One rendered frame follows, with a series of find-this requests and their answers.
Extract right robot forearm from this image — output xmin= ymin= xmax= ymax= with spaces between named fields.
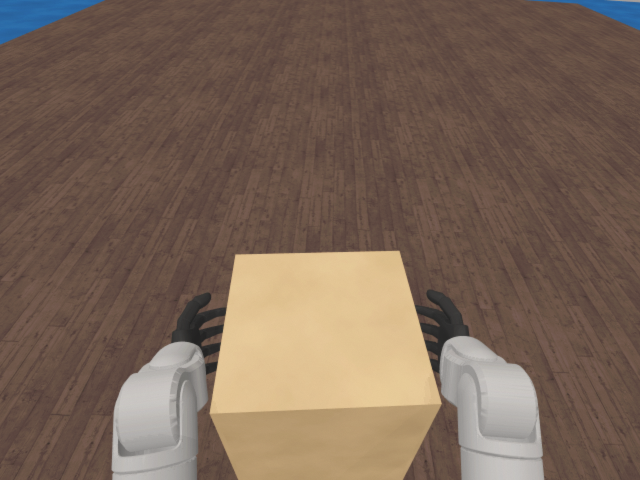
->
xmin=440 ymin=336 xmax=544 ymax=480

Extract left robot hand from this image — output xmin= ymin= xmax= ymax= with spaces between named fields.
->
xmin=171 ymin=293 xmax=227 ymax=375

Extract carton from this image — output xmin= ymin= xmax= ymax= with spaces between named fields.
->
xmin=210 ymin=251 xmax=442 ymax=480

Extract left robot forearm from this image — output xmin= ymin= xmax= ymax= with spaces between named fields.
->
xmin=112 ymin=342 xmax=208 ymax=480

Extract right robot hand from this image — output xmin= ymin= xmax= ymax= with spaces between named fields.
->
xmin=415 ymin=289 xmax=470 ymax=374

